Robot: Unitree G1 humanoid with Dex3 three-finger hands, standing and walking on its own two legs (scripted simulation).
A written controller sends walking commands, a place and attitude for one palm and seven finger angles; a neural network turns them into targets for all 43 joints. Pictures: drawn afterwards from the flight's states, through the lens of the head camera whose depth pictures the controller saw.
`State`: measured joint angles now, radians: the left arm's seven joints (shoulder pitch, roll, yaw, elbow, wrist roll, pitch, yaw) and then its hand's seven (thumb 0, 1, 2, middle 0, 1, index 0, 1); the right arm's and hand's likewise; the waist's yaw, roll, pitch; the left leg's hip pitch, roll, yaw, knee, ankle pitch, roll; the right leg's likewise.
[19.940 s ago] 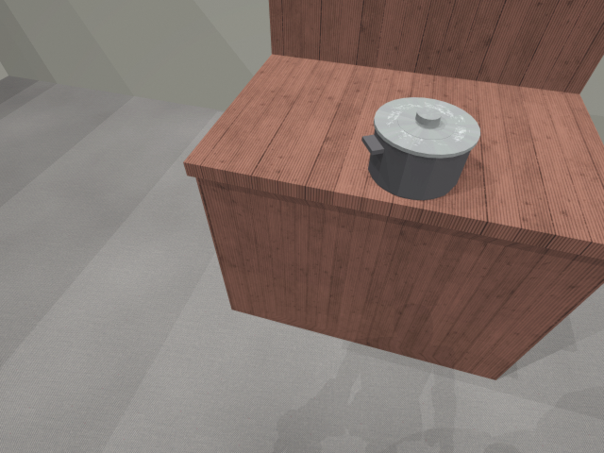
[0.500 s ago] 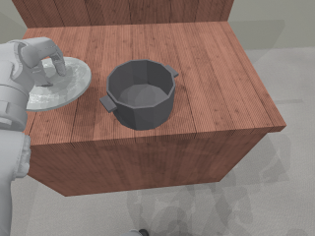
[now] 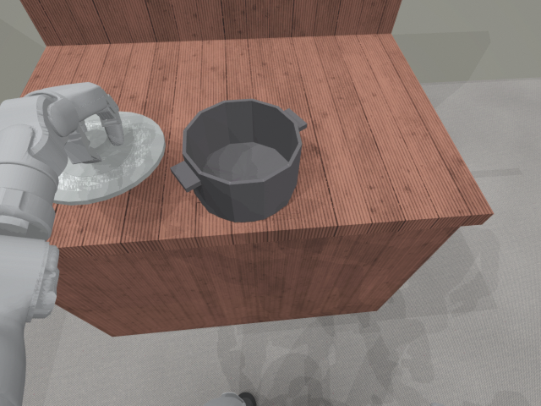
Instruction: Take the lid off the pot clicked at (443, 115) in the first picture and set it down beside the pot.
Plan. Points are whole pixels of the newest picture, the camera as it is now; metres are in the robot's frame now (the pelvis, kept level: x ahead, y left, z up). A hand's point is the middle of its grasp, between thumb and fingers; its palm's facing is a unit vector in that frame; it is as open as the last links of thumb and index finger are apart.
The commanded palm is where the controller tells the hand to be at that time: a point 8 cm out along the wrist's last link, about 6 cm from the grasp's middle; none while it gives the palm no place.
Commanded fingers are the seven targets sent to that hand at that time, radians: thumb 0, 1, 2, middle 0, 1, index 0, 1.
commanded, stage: lower the lid onto the table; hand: left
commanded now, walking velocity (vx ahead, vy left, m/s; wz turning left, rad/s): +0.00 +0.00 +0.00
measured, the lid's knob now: (92, 143) +0.49 +0.27 +0.09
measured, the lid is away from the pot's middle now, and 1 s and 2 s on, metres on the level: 0.23 0.23 0.23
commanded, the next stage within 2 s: open the fingers wide in 1.16 s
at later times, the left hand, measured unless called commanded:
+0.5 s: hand (101, 155) +0.47 +0.26 +0.09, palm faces -0.47 -0.11 -0.88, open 6.9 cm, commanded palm +0.50 +0.26 +0.16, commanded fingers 0.00 0.63 1.01 -0.78 -1.07 -0.91 -1.12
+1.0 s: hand (106, 165) +0.48 +0.27 +0.05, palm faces -0.51 -0.12 -0.85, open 6.9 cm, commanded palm +0.51 +0.27 +0.12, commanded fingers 0.00 0.63 1.01 -0.78 -1.07 -0.91 -1.12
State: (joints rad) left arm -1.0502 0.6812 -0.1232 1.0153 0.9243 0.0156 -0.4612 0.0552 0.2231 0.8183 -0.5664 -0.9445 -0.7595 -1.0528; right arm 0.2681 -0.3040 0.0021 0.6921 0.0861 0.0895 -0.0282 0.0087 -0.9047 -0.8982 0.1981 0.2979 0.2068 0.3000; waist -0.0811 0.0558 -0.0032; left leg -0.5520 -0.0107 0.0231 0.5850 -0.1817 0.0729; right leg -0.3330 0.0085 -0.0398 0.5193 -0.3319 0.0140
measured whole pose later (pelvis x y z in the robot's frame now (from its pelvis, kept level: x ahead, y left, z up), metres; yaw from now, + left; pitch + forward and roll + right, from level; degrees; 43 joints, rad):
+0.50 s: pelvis +0.00 +0.00 +0.00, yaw -1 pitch +10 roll -3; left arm -1.03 0.67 -0.11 1.08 0.94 -0.01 -0.40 0.06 0.22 0.82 -0.56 -0.94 -0.76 -1.05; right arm 0.31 -0.31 0.00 0.72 0.08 0.08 -0.05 0.01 -0.90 -0.90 0.20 0.30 0.21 0.30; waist -0.10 0.05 -0.02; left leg -0.61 0.00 0.03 0.62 -0.20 0.07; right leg -0.39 0.02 -0.03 0.56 -0.35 0.01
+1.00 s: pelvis +0.01 +0.00 -0.01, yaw -2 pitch +14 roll -3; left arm -1.00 0.72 -0.06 1.13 0.97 -0.05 -0.37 0.06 0.23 0.82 -0.56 -0.94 -0.76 -1.05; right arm 0.33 -0.31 0.00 0.72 0.08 0.10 -0.06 0.01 -0.90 -0.90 0.20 0.30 0.21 0.30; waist -0.12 0.05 -0.04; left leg -0.69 0.02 0.04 0.69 -0.24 0.07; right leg -0.48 0.03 -0.02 0.62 -0.38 0.01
